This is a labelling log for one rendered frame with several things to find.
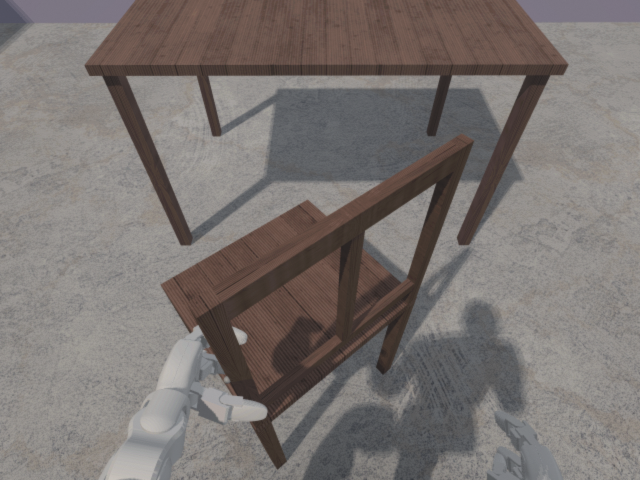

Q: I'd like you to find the chair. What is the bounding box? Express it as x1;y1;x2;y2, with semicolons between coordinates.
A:
160;134;474;470

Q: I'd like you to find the robot left hand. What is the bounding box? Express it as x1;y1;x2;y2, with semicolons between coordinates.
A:
155;325;268;425

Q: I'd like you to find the left robot forearm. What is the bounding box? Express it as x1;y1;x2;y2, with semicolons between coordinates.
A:
98;389;190;480

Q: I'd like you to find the table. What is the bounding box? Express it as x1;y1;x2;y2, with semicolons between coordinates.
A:
84;0;569;245

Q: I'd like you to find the robot right hand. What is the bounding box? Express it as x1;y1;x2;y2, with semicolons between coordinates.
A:
487;410;564;480

